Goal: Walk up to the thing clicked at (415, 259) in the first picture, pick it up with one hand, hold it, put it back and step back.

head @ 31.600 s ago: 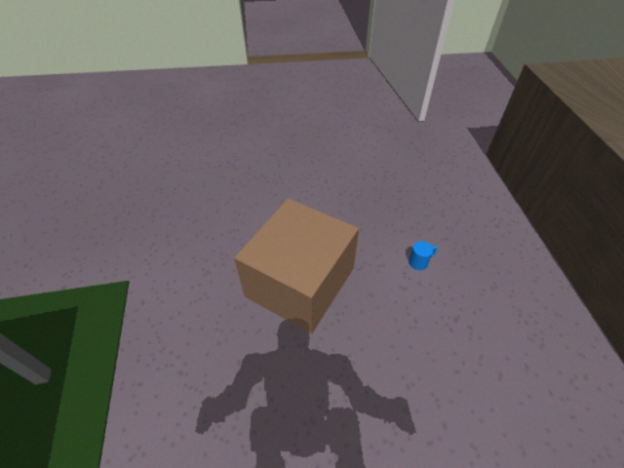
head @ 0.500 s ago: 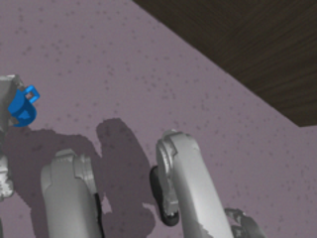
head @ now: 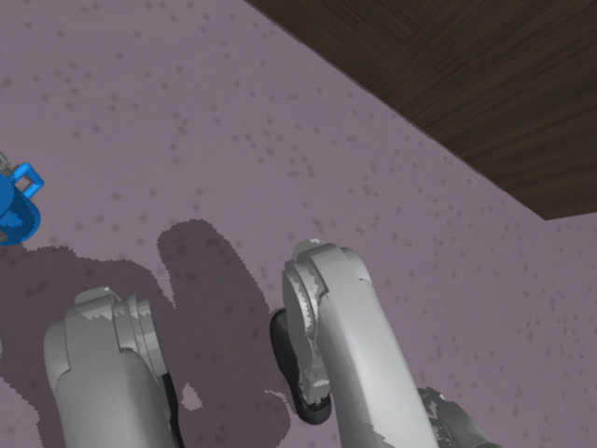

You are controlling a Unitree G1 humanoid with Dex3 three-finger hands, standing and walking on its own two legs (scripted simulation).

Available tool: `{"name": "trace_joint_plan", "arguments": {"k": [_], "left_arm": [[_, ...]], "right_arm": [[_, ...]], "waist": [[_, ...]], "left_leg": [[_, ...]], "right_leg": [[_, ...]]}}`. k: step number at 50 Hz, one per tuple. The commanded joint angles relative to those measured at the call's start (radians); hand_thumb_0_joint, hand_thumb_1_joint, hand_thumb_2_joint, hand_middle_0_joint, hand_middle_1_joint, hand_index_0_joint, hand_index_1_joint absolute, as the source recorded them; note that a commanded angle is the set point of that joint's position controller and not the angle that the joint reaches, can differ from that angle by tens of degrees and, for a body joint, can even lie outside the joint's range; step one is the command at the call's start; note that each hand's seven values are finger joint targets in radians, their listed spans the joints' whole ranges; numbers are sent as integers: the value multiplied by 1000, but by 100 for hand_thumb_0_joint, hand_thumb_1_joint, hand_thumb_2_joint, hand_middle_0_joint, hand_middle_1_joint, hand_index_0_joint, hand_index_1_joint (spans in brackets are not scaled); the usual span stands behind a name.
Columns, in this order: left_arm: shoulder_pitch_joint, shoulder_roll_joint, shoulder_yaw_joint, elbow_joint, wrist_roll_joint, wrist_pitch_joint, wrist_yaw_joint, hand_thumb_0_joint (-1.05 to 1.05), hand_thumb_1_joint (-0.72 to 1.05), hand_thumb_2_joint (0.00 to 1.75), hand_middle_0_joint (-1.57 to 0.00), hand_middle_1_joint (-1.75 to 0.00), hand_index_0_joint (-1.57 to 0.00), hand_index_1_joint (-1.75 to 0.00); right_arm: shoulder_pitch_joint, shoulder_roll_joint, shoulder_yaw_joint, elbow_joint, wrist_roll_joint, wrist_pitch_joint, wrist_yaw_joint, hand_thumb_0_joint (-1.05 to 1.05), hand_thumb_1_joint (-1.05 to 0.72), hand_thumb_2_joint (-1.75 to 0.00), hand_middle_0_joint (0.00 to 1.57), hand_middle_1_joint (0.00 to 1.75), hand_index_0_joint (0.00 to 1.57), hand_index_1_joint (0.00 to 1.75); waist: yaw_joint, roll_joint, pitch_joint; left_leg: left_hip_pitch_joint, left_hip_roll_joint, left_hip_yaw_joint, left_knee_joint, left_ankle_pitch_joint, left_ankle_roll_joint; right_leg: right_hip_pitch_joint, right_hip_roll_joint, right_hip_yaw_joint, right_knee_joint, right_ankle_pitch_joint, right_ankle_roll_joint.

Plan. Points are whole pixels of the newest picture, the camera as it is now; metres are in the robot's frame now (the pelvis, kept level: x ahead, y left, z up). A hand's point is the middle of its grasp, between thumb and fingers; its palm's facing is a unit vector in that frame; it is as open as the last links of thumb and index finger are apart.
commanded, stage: rest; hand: left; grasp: from above
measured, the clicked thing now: (5, 200) +0.46 +0.31 -0.26
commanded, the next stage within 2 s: open in 0.06 s
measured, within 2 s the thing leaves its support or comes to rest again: rests again in 1.54 s
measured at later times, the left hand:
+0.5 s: hand out of the picture +0.43 +0.32 -0.22, palm faces -0.45 -0.10 -0.88, open 11.3 cm
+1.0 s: hand out of the picture +0.44 +0.32 -0.22, palm faces -0.47 -0.11 -0.88, open 13.5 cm
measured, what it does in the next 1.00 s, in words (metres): stands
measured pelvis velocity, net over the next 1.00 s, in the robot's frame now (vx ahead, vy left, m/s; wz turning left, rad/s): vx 0.00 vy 0.00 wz -0.03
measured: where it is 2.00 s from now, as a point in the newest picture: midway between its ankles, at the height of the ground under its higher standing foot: (238, 411)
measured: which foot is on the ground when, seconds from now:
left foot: down 0.00-1.00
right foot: down 0.00-1.00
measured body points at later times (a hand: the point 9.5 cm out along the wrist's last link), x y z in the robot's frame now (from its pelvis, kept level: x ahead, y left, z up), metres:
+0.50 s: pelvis -0.01 +0.00 +0.00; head +0.25 +0.10 +0.35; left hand +0.45 +0.32 -0.17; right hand +0.03 -0.26 -0.08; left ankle +0.07 +0.13 -0.28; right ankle +0.10 -0.12 -0.28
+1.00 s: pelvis +0.00 +0.00 +0.00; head +0.26 +0.10 +0.35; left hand +0.46 +0.32 -0.17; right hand +0.04 -0.26 -0.08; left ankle +0.07 +0.13 -0.28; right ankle +0.10 -0.12 -0.28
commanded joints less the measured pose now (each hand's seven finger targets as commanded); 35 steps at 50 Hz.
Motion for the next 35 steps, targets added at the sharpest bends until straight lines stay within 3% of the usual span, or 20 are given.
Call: {"name": "trace_joint_plan", "arguments": {"k": [1, 3, 5, 8, 12, 14, 18, 19, 22, 26, 31, 32, 35], "left_arm": [[-307, 281, 16, -107, -8, -10, 59, 0, 68, 94, -98, -88, -101, -85], [-313, 267, 1, -90, -5, -16, 64, 0, 67, 94, -98, -88, -100, -85], [-304, 284, 3, -56, -7, -24, 79, 0, 68, 89, -97, -87, -100, -84], [-322, 264, -25, -18, 7, -26, 81, 0, 67, 90, -97, -87, -100, -84], [-318, 289, -29, -15, 18, -26, 92, 0, 35, 83, -65, -88, -69, -85], [-314, 312, -14, -35, 13, -28, 107, 0, 19, 81, -56, -87, -59, -84], [-325, 311, -10, -45, 17, -26, 126, 0, -6, 87, -41, -92, -43, -89], [-349, 308, -18, -61, 22, -25, 127, 0, -10, 89, -38, -93, -41, -91], [-329, 323, 0, -66, 14, -15, 144, 0, -18, 93, -34, -95, -35, -93], [-349, 324, 2, -100, 14, -4, 152, 0, -28, 98, -25, -101, -27, -100], [-328, 279, -27, -68, -4, 29, 130, 0, -39, 103, -17, -107, -18, -106], [-348, 308, -9, -113, -8, 28, 131, 0, -40, 105, -15, -109, -16, -108], [-316, 292, -11, -88, -24, 37, 115, 0, -46, 108, -10, -112, -11, -111]], "right_arm": [[221, -289, -70, 7, 1, -10, -6, 0, -90, -89, 20, 30, 20, 30], [223, -292, -60, 2, -3, -15, -3, 0, -90, -89, 20, 30, 20, 30], [207, -297, -54, 0, -3, -18, -6, 0, -90, -89, 20, 30, 20, 30], [211, -303, -47, 2, -10, -30, -1, 0, -90, -89, 20, 30, 20, 30], [200, -306, -41, -5, -11, -43, 4, 0, -89, -89, 20, 30, 20, 30], [195, -309, -35, -10, -12, -44, 3, 0, -89, -89, 20, 30, 20, 30], [192, -308, -37, -7, -16, -52, 4, 0, -89, -89, 20, 30, 20, 30], [194, -313, -40, -8, -15, -56, 8, 0, -89, -89, 20, 30, 20, 30], [192, -314, -38, -5, -15, -66, 13, 0, -89, -90, 20, 30, 20, 30], [189, -315, -41, -4, -19, -68, 18, 0, -89, -90, 20, 30, 20, 30], [195, -312, -44, 6, -19, -75, 31, 0, -89, -90, 20, 30, 20, 30], [201, -320, -45, 3, -16, -74, 30, 0, -89, -90, 20, 30, 20, 30], [201, -319, -45, 5, -15, -73, 34, 0, -89, -90, 20, 30, 20, 30]], "waist": [[-38, 325, -653], [-56, 323, -650], [-47, 315, -629], [-73, 324, -588], [-69, 358, -588], [-57, 352, -599], [-63, 375, -608], [-76, 390, -603], [-59, 408, -606], [-64, 447, -638], [-74, 439, -619], [-67, 463, -642], [-64, 451, -630]], "left_leg": [[446, 6, 97, -225, 192, 45], [452, 9, 91, -220, 201, 45], [431, 8, 88, -222, 183, 45], [442, 8, 78, -226, 166, 41], [451, 12, 76, -230, 154, 39], [430, 15, 80, -226, 155, 43], [459, 16, 77, -230, 149, 36], [468, 18, 72, -230, 150, 34], [476, 16, 74, -237, 160, 31], [497, 19, 70, -241, 164, 27], [512, 18, 71, -232, 189, 27], [523, 18, 69, -247, 200, 24], [513, 16, 67, -249, 196, 24]], "right_leg": [[362, 25, -96, -239, 249, -62], [376, 28, -101, -237, 262, -59], [358, 30, -105, -239, 243, -61], [325, 31, -116, -228, 225, -66], [332, 35, -113, -225, 217, -67], [362, 39, -105, -242, 222, -63], [335, 37, -115, -229, 216, -66], [321, 36, -117, -221, 215, -68], [322, 33, -117, -218, 225, -69], [316, 33, -124, -215, 231, -71], [304, 31, -121, -211, 257, -70], [319, 30, -124, -214, 262, -71], [320, 28, -125, -215, 257, -72]]}}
